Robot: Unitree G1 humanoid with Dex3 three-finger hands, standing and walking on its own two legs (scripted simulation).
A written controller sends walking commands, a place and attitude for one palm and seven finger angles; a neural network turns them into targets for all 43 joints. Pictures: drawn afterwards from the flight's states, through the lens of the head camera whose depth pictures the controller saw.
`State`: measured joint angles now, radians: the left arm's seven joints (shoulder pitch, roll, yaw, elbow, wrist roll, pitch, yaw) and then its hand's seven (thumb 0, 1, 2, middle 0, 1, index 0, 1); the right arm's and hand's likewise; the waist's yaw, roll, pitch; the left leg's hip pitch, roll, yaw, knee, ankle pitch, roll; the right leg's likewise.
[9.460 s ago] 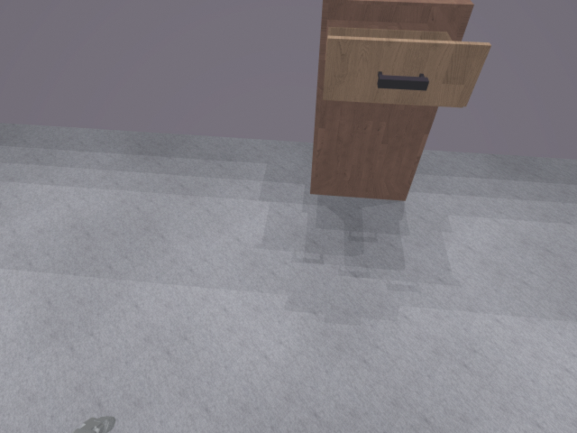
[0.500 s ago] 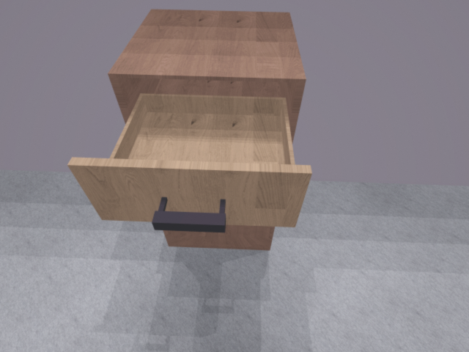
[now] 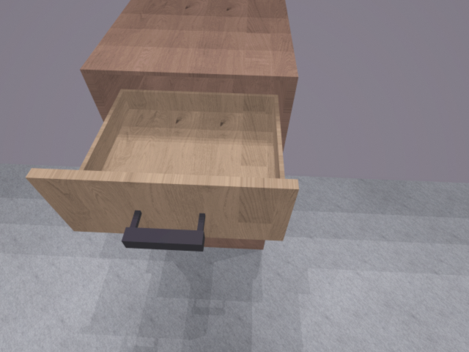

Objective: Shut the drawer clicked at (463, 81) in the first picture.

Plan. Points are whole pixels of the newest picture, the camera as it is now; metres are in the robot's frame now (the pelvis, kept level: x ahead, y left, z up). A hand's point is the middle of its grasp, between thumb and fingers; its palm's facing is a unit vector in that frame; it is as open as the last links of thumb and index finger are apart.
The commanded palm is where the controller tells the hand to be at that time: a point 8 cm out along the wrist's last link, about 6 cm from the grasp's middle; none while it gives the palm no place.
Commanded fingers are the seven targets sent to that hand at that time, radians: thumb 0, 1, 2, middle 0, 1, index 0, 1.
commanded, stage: shuffle to correct the standing spot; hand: left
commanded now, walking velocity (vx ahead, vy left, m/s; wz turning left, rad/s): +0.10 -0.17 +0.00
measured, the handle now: (167, 228) +0.31 +0.14 +0.03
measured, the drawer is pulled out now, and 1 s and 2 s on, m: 0.30 0.30 0.30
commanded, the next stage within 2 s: come to a stop and stand still in 0.18 s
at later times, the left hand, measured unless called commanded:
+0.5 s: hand out of the picture +0.14 +0.12 -0.17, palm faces -0.01 -0.97 -0.24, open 7.3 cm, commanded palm none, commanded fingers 0.00 0.90 0.90 -0.20 -0.30 -0.20 -0.30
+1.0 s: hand out of the picture +0.08 +0.13 -0.17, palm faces -0.03 -0.97 -0.24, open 7.4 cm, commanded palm none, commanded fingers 0.00 0.90 0.90 -0.20 -0.30 -0.20 -0.30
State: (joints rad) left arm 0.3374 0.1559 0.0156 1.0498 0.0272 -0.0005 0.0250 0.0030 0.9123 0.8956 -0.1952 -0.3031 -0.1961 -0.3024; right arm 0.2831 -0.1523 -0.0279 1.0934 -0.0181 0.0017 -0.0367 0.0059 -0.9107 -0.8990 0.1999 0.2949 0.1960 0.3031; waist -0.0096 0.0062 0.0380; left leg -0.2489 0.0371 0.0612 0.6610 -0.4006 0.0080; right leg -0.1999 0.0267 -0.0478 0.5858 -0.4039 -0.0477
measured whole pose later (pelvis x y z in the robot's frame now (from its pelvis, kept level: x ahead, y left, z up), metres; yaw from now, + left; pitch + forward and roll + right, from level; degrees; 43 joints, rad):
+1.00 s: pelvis +0.03 -0.06 +0.00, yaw -2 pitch +0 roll +1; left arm 0.25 0.20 0.02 0.94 0.03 0.05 0.04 0.00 0.91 0.90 -0.20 -0.30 -0.20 -0.30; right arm 0.26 -0.16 -0.03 0.98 -0.01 0.02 -0.01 0.00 -0.93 -0.90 0.20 0.29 0.20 0.30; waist 0.01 -0.03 0.07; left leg -0.21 0.04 0.09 0.55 -0.33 -0.02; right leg -0.35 -0.11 0.01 0.57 -0.22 0.06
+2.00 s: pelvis +0.05 -0.11 +0.01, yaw -1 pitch -1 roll +2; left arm 0.24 0.16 0.01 1.05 0.02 0.00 0.02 0.00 0.92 0.90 -0.20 -0.30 -0.20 -0.30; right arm 0.31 -0.19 0.00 1.06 -0.02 0.00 -0.02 0.00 -0.91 -0.90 0.20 0.29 0.19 0.30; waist -0.01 0.05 0.04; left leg -0.11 0.09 0.05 0.44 -0.30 -0.09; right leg -0.28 -0.07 -0.05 0.56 -0.26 0.01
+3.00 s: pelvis +0.02 -0.08 -0.06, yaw +1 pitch +8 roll +0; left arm 0.72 0.13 0.02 -0.11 -0.14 -0.63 -0.17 0.01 0.91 0.90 -0.45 -0.58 -0.41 -0.57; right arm 0.12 -0.29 -0.10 0.49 0.00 -0.32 0.01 0.01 -0.92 -0.90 0.19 0.29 0.19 0.30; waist 0.05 -0.03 -0.11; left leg -0.65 0.07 -0.01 1.07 -0.55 -0.06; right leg -0.74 -0.12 -0.04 1.05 -0.43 0.04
